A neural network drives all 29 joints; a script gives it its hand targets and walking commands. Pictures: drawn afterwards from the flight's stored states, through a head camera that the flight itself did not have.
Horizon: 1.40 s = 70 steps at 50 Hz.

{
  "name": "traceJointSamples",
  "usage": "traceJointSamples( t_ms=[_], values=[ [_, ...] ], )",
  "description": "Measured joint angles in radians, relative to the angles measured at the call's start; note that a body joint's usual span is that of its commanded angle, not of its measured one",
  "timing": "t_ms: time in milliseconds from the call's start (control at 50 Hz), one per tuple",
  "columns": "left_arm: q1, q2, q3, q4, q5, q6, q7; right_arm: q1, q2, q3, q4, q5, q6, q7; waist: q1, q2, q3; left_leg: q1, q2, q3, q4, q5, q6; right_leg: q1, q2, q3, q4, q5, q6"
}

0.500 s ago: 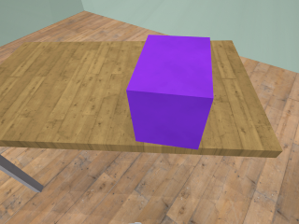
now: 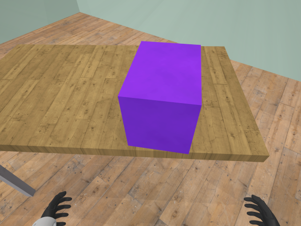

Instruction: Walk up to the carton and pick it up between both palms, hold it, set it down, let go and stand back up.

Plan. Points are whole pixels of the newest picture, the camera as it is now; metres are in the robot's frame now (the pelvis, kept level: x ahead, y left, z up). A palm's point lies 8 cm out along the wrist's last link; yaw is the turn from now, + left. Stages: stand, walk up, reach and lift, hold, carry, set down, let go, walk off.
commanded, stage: reach and lift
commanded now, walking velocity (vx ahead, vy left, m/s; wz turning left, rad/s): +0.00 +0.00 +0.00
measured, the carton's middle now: (164, 95) +0.51 -0.01 +0.05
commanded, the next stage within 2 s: none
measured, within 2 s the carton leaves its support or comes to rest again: neither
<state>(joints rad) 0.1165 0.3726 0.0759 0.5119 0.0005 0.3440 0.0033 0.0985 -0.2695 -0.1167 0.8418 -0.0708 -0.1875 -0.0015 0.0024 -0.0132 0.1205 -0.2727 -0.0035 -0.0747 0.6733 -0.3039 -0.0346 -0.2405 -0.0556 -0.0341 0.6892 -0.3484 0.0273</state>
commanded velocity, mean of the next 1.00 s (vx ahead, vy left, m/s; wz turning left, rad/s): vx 0.00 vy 0.00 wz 0.00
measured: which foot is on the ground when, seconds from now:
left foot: down 0.00-1.00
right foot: down 0.00-1.00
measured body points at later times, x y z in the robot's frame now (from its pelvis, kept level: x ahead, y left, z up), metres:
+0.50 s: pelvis +0.00 +0.01 +0.02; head +0.00 +0.01 +0.47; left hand +0.18 +0.29 -0.02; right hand +0.17 -0.22 -0.03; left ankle +0.04 +0.14 -0.72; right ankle +0.02 -0.13 -0.72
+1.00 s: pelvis +0.01 +0.01 +0.02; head +0.00 +0.01 +0.47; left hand +0.22 +0.25 +0.03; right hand +0.20 -0.18 +0.04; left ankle +0.04 +0.14 -0.72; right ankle +0.02 -0.13 -0.72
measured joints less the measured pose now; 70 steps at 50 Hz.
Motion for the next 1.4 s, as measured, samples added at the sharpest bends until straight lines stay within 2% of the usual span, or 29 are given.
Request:
traceJointSamples(
  t_ms=[280, 420, 520, 680, 900, 1160, 1400],
  values=[
    [0.099, -0.001, -0.002, -0.055, -0.002, -0.132, -0.019, 0.163, 0.127, 0.035, -0.267, 0.0, 0.042, -0.052, 0.0, -0.003, -0.008, 0.088, 0.002, 0.005, -0.167, 0.085, 0.003, 0.087, 0.0, 0.0, -0.17, 0.088, 0.0],
    [0.111, -0.001, -0.022, -0.128, -0.027, -0.183, -0.031, 0.192, 0.151, 0.053, -0.382, 0.025, 0.069, -0.074, 0.0, -0.004, -0.013, 0.105, 0.002, 0.006, -0.205, 0.105, 0.006, 0.106, 0.0, 0.0, -0.213, 0.112, 0.0],
    [0.133, -0.001, -0.031, -0.193, -0.069, -0.192, -0.035, 0.208, 0.156, 0.071, -0.469, 0.063, 0.106, -0.091, 0.0, -0.004, -0.027, 0.117, 0.002, 0.006, -0.227, 0.114, 0.007, 0.118, 0.0, 0.0, -0.232, 0.118, 0.0],
    [0.169, -0.001, -0.047, -0.285, -0.121, -0.196, -0.045, 0.264, 0.167, 0.104, -0.673, 0.089, 0.196, -0.118, 0.0, -0.004, -0.033, 0.133, 0.003, 0.007, -0.247, 0.118, 0.007, 0.132, 0.0, 0.0, -0.251, 0.122, 0.0],
    [0.177, -0.001, -0.048, -0.425, -0.155, -0.197, -0.058, 0.327, 0.195, 0.16, -0.902, 0.142, 0.289, -0.154, 0.0, -0.004, -0.034, 0.132, 0.003, 0.007, -0.251, 0.117, 0.007, 0.132, 0.0, 0.0, -0.256, 0.121, 0.0],
    [0.177, -0.001, -0.066, -0.557, -0.177, -0.203, -0.073, 0.328, 0.218, 0.189, -1.08, 0.171, 0.344, -0.2, 0.0, -0.004, -0.042, 0.133, 0.003, 0.007, -0.251, 0.117, 0.007, 0.132, 0.0, 0.0, -0.256, 0.12, 0.0],
    [0.126, -0.001, -0.085, -0.573, -0.218, -0.129, -0.054, 0.306, 0.219, 0.188, -1.103, 0.185, 0.468, -0.213, 0.0, -0.004, -0.074, 0.132, 0.003, 0.007, -0.251, 0.105, 0.007, 0.132, 0.0, 0.0, -0.256, 0.109, 0.0]
  ],
)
